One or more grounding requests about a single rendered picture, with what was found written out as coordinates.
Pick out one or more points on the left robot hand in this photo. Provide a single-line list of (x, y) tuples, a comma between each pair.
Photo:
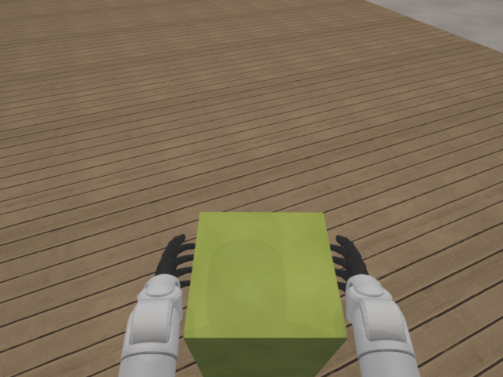
[(169, 262)]

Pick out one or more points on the right robot forearm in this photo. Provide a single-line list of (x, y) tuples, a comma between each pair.
[(382, 340)]

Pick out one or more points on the left robot forearm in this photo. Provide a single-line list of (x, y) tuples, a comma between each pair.
[(150, 346)]

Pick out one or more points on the carton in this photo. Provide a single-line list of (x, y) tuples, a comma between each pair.
[(263, 297)]

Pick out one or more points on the right robot hand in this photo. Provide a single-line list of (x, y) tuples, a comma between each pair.
[(352, 262)]

